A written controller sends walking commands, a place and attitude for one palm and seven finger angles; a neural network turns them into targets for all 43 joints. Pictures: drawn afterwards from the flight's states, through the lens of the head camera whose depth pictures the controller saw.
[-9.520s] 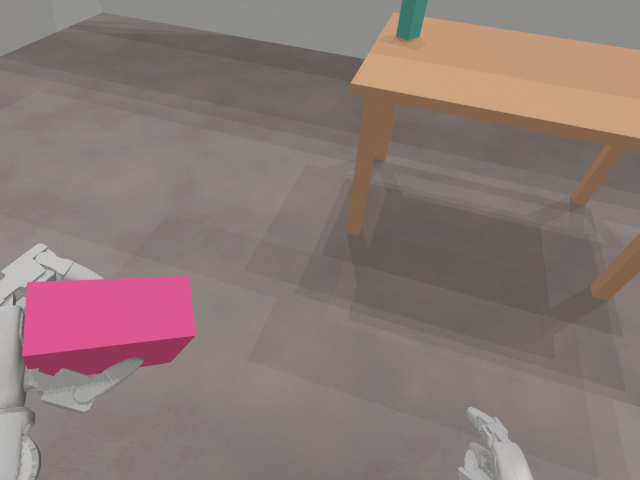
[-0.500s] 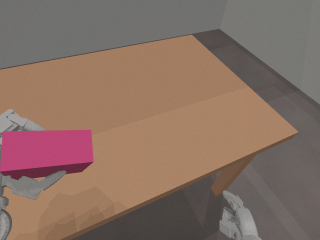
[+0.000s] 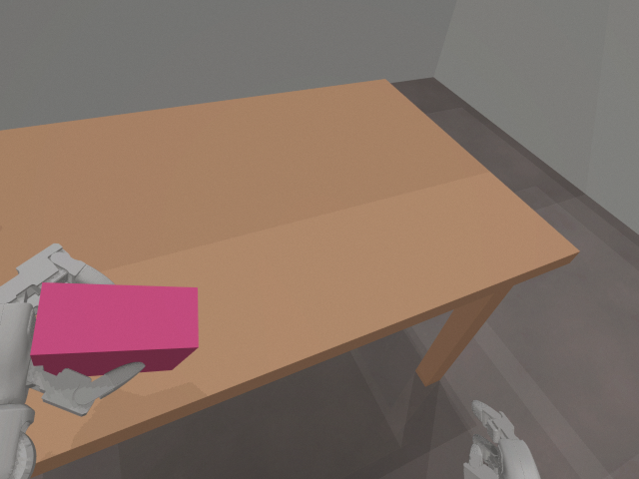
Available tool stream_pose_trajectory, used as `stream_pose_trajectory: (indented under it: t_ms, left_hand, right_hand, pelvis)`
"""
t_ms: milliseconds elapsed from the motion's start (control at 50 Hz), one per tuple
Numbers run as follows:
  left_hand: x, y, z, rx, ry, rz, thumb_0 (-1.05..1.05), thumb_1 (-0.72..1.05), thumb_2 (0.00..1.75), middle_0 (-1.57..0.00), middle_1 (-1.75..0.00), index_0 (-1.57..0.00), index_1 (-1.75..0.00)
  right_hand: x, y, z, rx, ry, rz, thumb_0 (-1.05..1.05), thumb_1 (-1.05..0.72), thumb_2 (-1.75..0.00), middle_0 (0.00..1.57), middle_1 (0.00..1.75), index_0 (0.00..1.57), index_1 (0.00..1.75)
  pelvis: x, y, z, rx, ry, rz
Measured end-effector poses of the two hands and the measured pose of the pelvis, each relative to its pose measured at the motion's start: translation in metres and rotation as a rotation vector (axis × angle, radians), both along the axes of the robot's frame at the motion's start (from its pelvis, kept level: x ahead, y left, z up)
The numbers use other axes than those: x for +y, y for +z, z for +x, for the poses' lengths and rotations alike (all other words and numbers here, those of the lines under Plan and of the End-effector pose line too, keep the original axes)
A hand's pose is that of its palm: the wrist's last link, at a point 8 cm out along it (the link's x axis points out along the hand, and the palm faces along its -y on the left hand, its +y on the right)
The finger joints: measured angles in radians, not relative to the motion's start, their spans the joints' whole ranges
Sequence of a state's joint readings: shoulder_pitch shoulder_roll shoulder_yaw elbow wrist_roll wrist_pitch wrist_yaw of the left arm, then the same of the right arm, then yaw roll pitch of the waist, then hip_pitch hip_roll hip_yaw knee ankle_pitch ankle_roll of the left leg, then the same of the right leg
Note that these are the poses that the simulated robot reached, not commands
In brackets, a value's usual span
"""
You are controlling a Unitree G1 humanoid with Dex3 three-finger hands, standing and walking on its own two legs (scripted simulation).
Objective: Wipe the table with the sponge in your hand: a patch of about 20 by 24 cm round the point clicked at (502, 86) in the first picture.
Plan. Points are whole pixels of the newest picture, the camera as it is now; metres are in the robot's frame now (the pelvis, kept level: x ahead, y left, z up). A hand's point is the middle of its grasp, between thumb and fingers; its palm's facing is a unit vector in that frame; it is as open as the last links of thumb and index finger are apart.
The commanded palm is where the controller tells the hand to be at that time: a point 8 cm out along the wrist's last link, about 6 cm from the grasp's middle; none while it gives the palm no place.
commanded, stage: come to a stop and stand still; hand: left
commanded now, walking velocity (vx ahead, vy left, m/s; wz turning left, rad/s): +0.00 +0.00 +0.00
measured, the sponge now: (141, 333) +0.22 +0.21 +0.12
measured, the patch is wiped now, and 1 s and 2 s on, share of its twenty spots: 0.00 0.00 0.00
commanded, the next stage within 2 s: none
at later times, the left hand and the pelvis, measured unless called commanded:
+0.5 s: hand out of the picture +0.12 +0.29 +0.16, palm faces +0.43 -0.81 -0.39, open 10.1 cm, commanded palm +0.06 +0.31 +0.18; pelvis -0.09 +0.03 -0.02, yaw +2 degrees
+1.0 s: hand out of the picture +0.05 +0.31 +0.18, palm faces +0.30 -0.79 -0.54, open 10.1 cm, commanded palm +0.00 +0.36 +0.18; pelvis -0.16 +0.08 -0.01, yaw +0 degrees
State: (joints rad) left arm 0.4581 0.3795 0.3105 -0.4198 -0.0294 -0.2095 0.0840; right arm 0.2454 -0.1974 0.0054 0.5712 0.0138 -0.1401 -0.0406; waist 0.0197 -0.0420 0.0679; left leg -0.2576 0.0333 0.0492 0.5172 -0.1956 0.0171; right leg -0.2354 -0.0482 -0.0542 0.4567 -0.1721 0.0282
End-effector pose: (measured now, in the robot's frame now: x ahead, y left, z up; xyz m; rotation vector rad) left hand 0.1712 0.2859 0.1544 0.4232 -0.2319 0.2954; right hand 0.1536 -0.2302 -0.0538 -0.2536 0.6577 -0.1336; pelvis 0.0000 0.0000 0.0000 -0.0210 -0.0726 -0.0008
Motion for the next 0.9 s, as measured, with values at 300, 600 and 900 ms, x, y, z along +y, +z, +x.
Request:
stream_pose_trajectory:
  t_ms: [300, 600, 900]
  left_hand:
    - [0.026, 0.024, -0.05, -0.168, 0.001, 0.055, -0.01, -0.49, 1.01, -0.75, -1.35, -0.74, -1.35]
    - [0.042, 0.039, -0.126, -0.156, 0.035, 0.11, -0.01, -0.49, 1.01, -0.75, -1.35, -0.74, -1.35]
    - [0.068, 0.021, -0.124, -0.085, -0.043, 0.065, -0.01, -0.49, 1.01, -0.75, -1.35, -0.74, -1.35]
  right_hand:
    - [0.029, -0.014, -0.04, -0.007, 0.06, -0.002, 0.01, -0.9, -0.9, 0.21, 0.3, 0.21, 0.3]
    - [0.061, -0.031, -0.101, 0.13, 0.12, 0.069, 0.02, -0.9, -0.9, 0.21, 0.3, 0.21, 0.3]
    - [0.09, -0.001, -0.13, -0.047, 0.036, 0.048, 0.01, -0.9, -0.9, 0.2, 0.3, 0.2, 0.3]
  pelvis:
    - [0.026, -0.013, -0.057, -0.026, -0.01, -0.021]
    - [0.038, -0.009, -0.103, 0.018, 0.052, -0.025]
    - [0.079, -0.005, -0.15, 0.014, 0.004, 0.024]
